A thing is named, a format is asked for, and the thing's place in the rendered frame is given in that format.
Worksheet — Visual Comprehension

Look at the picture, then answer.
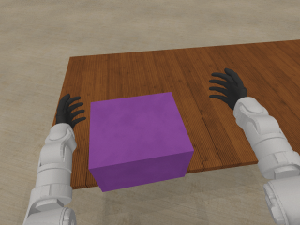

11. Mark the table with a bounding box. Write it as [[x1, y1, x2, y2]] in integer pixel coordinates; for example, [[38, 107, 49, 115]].
[[52, 39, 300, 190]]

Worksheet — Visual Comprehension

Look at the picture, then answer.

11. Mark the left robot forearm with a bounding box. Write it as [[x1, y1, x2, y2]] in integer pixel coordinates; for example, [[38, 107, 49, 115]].
[[22, 123, 77, 225]]

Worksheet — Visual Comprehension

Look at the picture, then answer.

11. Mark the carton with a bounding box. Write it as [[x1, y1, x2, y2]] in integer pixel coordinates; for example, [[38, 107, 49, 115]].
[[88, 92, 194, 192]]

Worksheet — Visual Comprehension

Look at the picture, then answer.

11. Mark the right robot hand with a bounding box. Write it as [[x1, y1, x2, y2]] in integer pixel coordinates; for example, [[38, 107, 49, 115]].
[[209, 68, 248, 110]]

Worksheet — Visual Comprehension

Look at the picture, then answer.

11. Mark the robot right upper arm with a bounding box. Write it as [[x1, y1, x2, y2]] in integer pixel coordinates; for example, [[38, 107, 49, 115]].
[[262, 175, 300, 225]]

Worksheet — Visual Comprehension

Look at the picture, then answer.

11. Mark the right robot forearm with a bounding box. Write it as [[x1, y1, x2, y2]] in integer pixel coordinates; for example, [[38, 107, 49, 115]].
[[233, 97, 300, 180]]

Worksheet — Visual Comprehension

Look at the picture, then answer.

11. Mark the robot left upper arm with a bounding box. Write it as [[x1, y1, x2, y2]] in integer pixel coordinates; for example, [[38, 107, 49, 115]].
[[24, 207, 77, 225]]

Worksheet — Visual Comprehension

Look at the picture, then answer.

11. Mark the left robot hand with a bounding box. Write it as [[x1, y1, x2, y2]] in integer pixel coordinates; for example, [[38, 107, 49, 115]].
[[55, 94, 86, 129]]

